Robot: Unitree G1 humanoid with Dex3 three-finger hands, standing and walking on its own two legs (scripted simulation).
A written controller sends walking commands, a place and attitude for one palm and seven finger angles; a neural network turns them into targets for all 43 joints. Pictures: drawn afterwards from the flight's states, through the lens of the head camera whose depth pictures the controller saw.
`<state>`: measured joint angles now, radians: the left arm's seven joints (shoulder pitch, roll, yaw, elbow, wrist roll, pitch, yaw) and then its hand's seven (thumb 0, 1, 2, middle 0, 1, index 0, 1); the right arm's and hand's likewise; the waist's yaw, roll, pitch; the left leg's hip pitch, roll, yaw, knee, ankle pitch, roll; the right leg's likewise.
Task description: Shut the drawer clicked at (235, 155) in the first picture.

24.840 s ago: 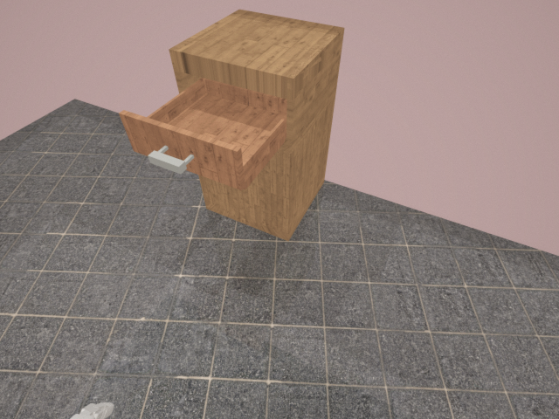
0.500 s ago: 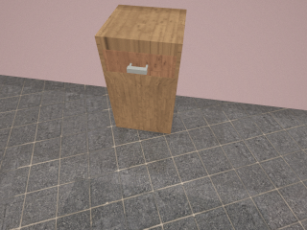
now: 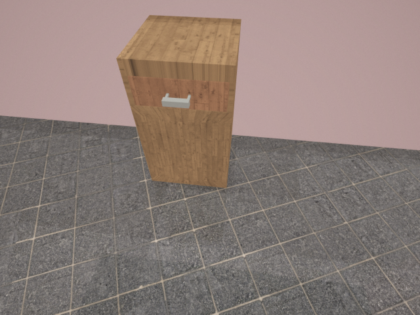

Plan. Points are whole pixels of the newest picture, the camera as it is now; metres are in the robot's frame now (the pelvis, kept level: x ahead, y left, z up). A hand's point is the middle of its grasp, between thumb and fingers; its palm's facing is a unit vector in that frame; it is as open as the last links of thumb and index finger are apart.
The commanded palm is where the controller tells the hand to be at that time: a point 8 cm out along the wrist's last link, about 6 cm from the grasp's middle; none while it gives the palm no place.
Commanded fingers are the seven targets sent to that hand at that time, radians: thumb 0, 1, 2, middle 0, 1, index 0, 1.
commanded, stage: look to check the result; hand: left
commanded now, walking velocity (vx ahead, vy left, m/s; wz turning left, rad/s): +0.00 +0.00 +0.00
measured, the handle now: (177, 99) +0.91 +0.18 -0.14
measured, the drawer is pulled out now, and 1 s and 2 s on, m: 0.00 0.00 0.00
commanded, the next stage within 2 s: stand and wait in 0.58 s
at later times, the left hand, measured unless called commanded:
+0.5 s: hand out of the picture +0.01 +0.16 -0.17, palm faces +0.01 -0.98 -0.20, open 7.4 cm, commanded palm none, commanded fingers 0.00 0.90 0.90 -0.20 -0.30 -0.20 -0.30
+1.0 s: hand out of the picture +0.03 +0.18 -0.17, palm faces +0.00 -0.98 -0.21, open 7.4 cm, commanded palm none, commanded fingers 0.00 0.90 0.90 -0.20 -0.30 -0.20 -0.30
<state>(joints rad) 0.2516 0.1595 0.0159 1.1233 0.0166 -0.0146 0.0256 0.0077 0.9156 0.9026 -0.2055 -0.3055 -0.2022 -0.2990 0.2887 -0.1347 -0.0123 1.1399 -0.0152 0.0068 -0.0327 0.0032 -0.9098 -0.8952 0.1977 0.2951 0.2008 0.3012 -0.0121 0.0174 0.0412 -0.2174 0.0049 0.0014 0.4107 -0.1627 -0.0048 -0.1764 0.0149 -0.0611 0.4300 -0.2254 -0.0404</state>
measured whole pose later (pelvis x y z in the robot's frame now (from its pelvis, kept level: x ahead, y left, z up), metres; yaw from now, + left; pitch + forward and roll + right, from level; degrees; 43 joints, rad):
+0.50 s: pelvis +0.01 -0.01 +0.00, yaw +0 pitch -2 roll +0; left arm 0.26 0.15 0.01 1.15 0.01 -0.01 0.03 0.00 0.91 0.90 -0.20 -0.30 -0.20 -0.30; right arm 0.25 -0.15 -0.01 1.15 -0.01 0.01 -0.04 0.00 -0.91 -0.90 0.20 0.30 0.20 0.30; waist 0.00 0.01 0.06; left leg -0.19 0.02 0.00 0.39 -0.17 -0.02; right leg -0.15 0.04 -0.06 0.39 -0.22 -0.05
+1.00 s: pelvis +0.02 +0.00 +0.00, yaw -1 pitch -1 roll +0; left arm 0.24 0.17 0.01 1.14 0.01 -0.02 0.03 0.00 0.91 0.90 -0.20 -0.30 -0.20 -0.30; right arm 0.24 -0.15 -0.01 1.16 -0.01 0.00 -0.04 0.00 -0.91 -0.90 0.20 0.30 0.20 0.30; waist -0.01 0.01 0.06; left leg -0.17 0.02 0.01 0.38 -0.18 -0.01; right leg -0.13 0.03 -0.05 0.37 -0.23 -0.05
